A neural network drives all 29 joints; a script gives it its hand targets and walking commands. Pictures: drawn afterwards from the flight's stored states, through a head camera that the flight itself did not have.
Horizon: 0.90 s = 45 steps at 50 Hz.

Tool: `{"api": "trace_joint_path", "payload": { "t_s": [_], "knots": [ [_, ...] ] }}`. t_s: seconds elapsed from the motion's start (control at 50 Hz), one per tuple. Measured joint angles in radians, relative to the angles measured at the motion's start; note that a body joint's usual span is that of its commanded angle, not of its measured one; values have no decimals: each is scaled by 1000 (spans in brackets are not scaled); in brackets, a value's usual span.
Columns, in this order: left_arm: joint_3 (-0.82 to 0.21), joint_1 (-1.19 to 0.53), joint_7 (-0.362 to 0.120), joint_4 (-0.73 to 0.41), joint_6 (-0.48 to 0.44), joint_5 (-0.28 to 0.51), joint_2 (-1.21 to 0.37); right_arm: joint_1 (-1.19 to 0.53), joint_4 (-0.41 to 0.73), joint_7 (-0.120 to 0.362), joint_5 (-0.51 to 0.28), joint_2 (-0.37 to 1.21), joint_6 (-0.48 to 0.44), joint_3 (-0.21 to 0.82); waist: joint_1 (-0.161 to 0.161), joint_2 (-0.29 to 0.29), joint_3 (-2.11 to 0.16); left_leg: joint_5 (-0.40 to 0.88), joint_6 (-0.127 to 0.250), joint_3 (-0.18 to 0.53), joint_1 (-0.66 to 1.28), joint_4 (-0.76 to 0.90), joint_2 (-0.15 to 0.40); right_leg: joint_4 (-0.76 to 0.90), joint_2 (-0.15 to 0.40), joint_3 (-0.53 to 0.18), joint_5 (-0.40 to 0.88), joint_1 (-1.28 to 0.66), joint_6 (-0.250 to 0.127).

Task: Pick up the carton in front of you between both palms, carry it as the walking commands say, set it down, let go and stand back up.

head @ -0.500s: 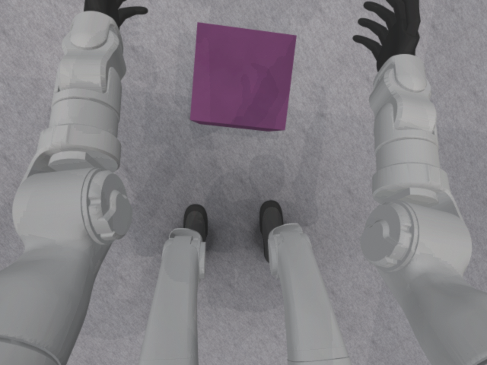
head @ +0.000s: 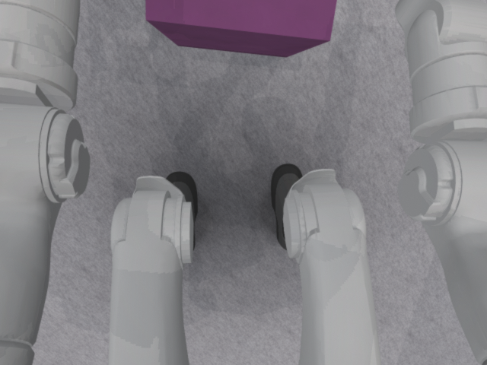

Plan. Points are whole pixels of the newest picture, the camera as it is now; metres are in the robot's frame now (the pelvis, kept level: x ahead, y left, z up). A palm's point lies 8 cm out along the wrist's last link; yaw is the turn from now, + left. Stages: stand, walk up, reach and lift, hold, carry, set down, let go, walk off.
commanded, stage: reach and lift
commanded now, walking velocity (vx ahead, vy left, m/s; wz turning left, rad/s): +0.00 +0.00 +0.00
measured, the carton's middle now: out of the picture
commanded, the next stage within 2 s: none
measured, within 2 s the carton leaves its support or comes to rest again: leaves its support in 1.10 s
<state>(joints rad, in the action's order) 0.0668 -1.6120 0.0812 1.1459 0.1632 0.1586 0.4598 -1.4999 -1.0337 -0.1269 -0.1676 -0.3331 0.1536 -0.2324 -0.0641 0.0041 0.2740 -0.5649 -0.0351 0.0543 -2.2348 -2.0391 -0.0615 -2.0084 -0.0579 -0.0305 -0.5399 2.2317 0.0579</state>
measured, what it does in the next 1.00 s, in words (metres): lowers itself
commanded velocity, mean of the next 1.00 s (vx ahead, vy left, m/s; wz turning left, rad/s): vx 0.00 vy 0.00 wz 0.00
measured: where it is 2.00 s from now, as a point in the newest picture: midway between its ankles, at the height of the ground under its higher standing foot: (235, 225)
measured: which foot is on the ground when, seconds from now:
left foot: down 0.00-1.00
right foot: down 0.00-1.00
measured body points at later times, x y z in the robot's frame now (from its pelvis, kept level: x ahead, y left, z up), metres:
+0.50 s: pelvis +0.01 +0.00 -0.05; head +0.39 +0.00 +0.18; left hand +0.60 +0.16 -0.23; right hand +0.58 -0.19 -0.22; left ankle +0.10 +0.12 -0.38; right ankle +0.11 -0.13 -0.38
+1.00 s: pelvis +0.01 +0.00 -0.05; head +0.39 +0.00 +0.17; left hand +0.60 +0.14 -0.23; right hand +0.58 -0.17 -0.22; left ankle +0.10 +0.12 -0.38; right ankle +0.11 -0.13 -0.38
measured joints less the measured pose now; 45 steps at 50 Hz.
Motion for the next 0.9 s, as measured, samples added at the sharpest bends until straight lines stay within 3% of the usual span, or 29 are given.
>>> {"api": "trace_joint_path", "payload": {
  "t_s": [0.16,0.4,0.66,0.78,0.9],
  "knots": [
    [-29,-89,-19,88,-30,12,14,-93,-102,13,12,-13,-30,1,3,-12,156,-20,-3,1,-2,-111,0,-113,15,14,-23,0,-9],
    [-70,-24,7,29,-70,59,-18,-64,-106,15,-22,-23,-86,49,12,-6,182,-81,6,-13,1,-207,11,-210,30,16,-82,0,-16],
    [-54,-56,0,66,-58,34,-55,-102,-136,25,-25,-1,-69,66,11,-8,190,-45,4,-13,8,-179,12,-183,28,15,-44,-5,-18],
    [-18,-104,15,77,-39,-20,-77,-143,-124,10,46,33,-49,6,12,-5,236,-37,2,-11,30,-173,4,-177,26,14,-39,-29,-16],
    [95,-55,-27,3,9,-104,-106,-78,0,67,139,57,22,-96,13,15,228,-54,6,-13,26,-203,-6,-209,28,10,-63,-30,-13]
  ]
}}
